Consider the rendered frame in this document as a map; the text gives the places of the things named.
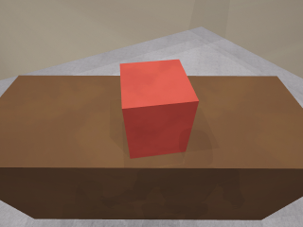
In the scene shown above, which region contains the pedestal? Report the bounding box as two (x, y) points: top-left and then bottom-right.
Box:
(0, 75), (303, 220)

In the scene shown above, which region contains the carton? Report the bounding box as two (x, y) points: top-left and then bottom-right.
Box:
(119, 59), (199, 159)

